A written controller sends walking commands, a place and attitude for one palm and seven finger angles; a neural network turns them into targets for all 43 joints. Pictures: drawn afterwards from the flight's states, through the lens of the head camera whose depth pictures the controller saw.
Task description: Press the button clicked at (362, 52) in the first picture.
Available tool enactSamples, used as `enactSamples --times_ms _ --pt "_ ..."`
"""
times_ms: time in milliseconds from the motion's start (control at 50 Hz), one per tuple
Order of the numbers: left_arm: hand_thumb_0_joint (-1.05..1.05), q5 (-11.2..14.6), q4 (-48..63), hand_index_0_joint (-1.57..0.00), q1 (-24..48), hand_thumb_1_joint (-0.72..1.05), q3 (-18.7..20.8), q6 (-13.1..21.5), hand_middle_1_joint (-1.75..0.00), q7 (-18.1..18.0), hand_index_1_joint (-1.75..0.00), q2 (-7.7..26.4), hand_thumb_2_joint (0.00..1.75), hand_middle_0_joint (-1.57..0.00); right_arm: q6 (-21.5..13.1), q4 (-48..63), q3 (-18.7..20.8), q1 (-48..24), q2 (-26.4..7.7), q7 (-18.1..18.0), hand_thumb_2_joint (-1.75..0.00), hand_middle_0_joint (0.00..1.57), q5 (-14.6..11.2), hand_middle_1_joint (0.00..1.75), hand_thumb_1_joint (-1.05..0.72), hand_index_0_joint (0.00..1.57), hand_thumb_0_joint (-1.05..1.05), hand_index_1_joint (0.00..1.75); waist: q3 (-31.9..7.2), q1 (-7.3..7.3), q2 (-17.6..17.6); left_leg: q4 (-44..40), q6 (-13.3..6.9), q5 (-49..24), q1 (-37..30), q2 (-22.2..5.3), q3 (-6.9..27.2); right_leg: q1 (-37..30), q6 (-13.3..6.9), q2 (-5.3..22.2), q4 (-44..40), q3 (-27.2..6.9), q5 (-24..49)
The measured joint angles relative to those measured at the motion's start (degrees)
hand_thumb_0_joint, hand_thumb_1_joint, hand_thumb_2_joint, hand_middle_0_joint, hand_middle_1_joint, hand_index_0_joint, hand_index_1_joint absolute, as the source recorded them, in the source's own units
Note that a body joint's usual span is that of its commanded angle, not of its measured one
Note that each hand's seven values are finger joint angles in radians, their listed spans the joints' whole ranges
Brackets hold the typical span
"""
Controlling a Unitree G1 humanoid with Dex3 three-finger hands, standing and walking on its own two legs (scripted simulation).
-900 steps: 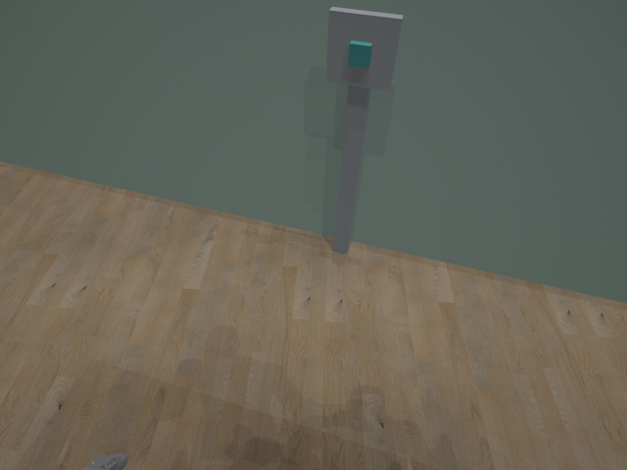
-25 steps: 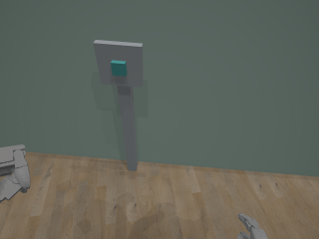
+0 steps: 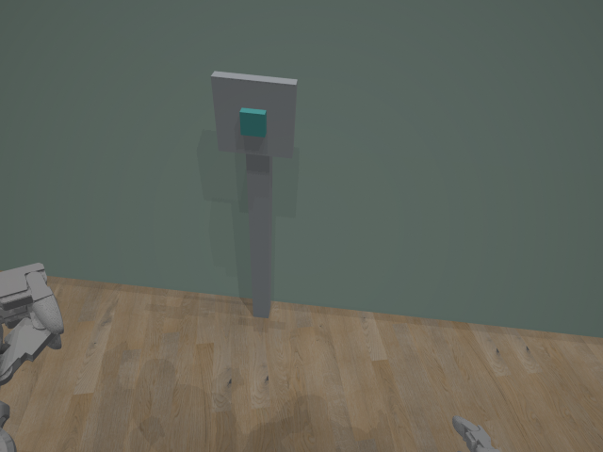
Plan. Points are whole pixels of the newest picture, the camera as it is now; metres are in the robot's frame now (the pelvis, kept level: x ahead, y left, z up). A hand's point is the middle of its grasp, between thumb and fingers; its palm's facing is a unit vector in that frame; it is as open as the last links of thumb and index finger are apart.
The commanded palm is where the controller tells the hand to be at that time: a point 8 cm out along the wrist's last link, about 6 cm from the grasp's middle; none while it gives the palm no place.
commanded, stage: stop stepping back and stand still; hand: left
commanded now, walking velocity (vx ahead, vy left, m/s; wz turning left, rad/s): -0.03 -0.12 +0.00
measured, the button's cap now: (253, 121) +0.76 +0.14 +0.09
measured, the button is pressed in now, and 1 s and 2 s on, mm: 0 0 0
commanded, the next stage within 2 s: let the arm hang, fingers relaxed in 0.20 s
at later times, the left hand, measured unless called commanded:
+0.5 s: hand (161, 450) +0.16 +0.20 -0.10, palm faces +0.09 -0.95 -0.31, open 3.0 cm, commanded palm none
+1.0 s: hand out of the picture -0.03 +0.14 -0.16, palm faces +0.07 -0.97 -0.22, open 6.6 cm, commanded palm none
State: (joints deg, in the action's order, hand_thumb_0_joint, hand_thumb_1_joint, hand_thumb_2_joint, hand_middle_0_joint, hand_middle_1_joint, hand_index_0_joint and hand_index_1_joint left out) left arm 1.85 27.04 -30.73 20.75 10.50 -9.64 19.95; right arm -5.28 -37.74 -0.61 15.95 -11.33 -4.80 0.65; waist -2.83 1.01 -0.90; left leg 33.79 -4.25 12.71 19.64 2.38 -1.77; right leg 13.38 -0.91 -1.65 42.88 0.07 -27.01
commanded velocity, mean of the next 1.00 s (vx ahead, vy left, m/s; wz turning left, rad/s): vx -0.01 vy -0.01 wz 0.00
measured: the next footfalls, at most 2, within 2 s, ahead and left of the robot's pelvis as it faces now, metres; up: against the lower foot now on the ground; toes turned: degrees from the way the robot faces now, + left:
right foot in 0.20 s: +0.03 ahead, -0.10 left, +0.00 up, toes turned -2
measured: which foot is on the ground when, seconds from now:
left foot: down 0.00-1.00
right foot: up 0.00-0.18, down 0.20-1.00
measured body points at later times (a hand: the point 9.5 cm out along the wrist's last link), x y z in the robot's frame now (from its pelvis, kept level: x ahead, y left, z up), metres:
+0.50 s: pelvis +0.02 -0.02 -0.01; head +0.01 -0.03 +0.44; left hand +0.16 +0.25 -0.08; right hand +0.15 -0.29 -0.12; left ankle +0.07 +0.07 -0.73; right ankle -0.01 -0.10 -0.73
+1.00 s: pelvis +0.01 -0.04 +0.01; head +0.02 -0.05 +0.46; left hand -0.03 +0.19 -0.14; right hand +0.00 -0.24 -0.16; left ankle +0.07 +0.07 -0.73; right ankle -0.01 -0.10 -0.73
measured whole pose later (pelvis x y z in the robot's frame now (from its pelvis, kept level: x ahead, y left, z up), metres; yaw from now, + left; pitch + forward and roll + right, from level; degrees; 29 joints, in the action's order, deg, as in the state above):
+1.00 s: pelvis +0.01 -0.04 +0.01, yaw +2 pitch -3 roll +0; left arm 0.0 -65.3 -20.2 -0.1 -0.4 -2.1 7.8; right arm 1.8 -63.0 -0.9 18.4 -6.9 -1.9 1.1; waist 3.0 0.7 2.9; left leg 26.1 -1.3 9.3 13.6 1.5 1.2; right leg 4.8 -5.2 -4.3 23.0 5.6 -15.5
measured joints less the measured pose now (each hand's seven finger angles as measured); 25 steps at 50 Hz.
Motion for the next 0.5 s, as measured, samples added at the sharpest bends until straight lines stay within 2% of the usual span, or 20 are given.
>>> enactSamples --times_ms 60,140,200,240,300,320,340,380,440,500 --pt "0.02 0.0 1.6 -1.31 -0.1 0.89 -0.3 -0.5 -1.5 0.2 -1.5 0.8 0.9 -1.3 -1.8 0.8 -1.3 0.0 2.4 1.0 -0.9 0.2 0.5 0.3 -0.91 0.2 0.01 0.3 1.1 0.74 -0.5 -7.4 0.2 -4.4 -2.6 0.6 0.5 2.3 0.1 -0.8 1.5 -0.2 1.3" --pt "0.02 -0.1 7.0 -1.31 -5.6 0.89 -0.8 0.6 -1.5 0.7 -1.5 2.4 0.9 -1.3 -2.5 2.3 -3.1 -0.3 4.3 2.3 -0.9 0.2 0.8 0.3 -0.9 0.2 0.01 0.3 1.3 0.62 -0.8 -13.6 0.8 -7.4 -4.5 0.2 0.3 0.5 0.1 -0.8 -9.4 2.0 3.1" --pt "0.02 -0.1 8.2 -1.31 -9.0 0.89 -1.0 0.7 -1.5 1.1 -1.5 3.5 0.9 -1.3 -1.8 3.5 -3.3 -1.0 4.4 2.2 -0.9 0.2 0.9 0.3 -0.9 0.2 0.01 0.3 1.2 0.29 -0.9 -13.7 1.2 -7.2 -3.8 0.7 -0.4 -2.8 -0.5 -0.5 -18.5 2.4 7.6" --pt "0.02 0.1 7.0 -1.31 -9.1 0.89 -1.3 0.4 -1.5 1.4 -1.5 3.6 0.9 -1.3 -1.1 3.4 -2.8 -2.2 3.6 1.9 -0.9 0.2 1.0 0.3 -0.9 0.2 0.01 0.3 1.9 0.01 0.3 -12.2 1.3 -6.4 -3.3 0.5 -0.2 -3.6 -1.4 -0.7 -20.9 2.7 14.1" --pt "0.02 0.6 4.5 -1.31 -8.2 0.89 -1.3 -0.3 -1.5 1.6 -1.5 3.1 0.9 -1.3 -0.2 2.5 -1.9 -3.3 2.0 1.5 -0.9 0.2 0.7 0.3 -0.9 0.2 0.01 0.3 2.2 -0.64 2.0 -10.5 1.6 -5.1 -3.1 -0.2 0.4 -4.6 -2.1 -1.5 -21.6 3.2 14.1" --pt "0.02 0.1 1.0 -1.31 -6.3 0.89 -2.3 0.8 -1.5 2.3 -1.5 3.1 0.9 -1.3 -1.6 1.1 -1.1 -3.7 1.1 2.5 -0.9 0.2 0.2 0.3 -0.9 0.2 0.01 0.3 1.8 -0.99 2.7 -8.8 1.7 -4.6 -1.9 -0.3 0.8 -4.0 -2.2 -1.7 -20.8 3.5 13.4" --pt "0.01 -0.8 -4.8 -1.31 -2.9 0.89 -4.2 0.4 -1.5 3.7 -1.5 2.9 0.9 -1.3 -2.1 -0.7 -0.2 -4.3 -0.3 3.7 -0.9 0.2 -0.2 0.3 -0.9 0.2 0.01 0.3 1.6 -1.63 3.5 -6.6 1.7 -3.7 -0.7 -0.4 1.1 -3.0 -2.3 -1.8 -18.9 3.9 12.4" --pt "0.01 -2.2 -18.6 -1.3 4.0 0.89 -8.4 -4.0 -1.49 6.0 -1.49 1.2 0.9 -1.29 -0.7 -3.8 1.1 -5.8 -2.9 5.0 -0.9 0.2 -0.6 0.3 -0.9 0.2 0.01 0.3 1.4 -2.16 5.1 -2.1 1.5 -1.4 1.2 -0.4 1.5 -1.3 -2.5 -1.8 -14.5 4.5 9.8" --pt "0.01 -3.3 -39.5 -1.25 10.8 0.9 -12.9 -10.3 -1.45 7.7 -1.44 -2.7 0.9 -1.24 2.6 -6.7 2.2 -6.6 -4.9 5.1 -0.9 0.2 -0.3 0.3 -0.9 0.2 0.01 0.3 1.4 -1.07 5.2 2.9 1.0 1.5 2.8 -0.1 1.9 0.5 -2.8 -1.4 -8.6 5.2 6.3" --pt "0.01 -3.6 -54.9 -1.18 13.1 0.9 -16.4 -13.6 -1.38 8.5 -1.37 -6.0 0.9 -1.17 4.7 -8.3 2.3 -5.3 -4.6 4.7 -0.9 0.2 0.5 0.3 -0.91 0.2 0.01 0.3 2.4 0.55 2.4 4.8 1.9 2.6 2.4 0.3 2.2 0.3 -3.1 -1.0 -5.7 5.6 4.1"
